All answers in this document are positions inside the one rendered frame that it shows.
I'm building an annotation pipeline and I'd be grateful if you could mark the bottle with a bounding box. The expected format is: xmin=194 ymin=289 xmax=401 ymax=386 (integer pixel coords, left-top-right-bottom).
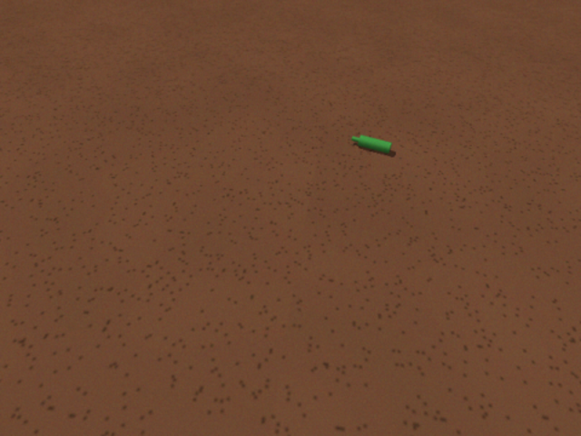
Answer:
xmin=351 ymin=135 xmax=392 ymax=154

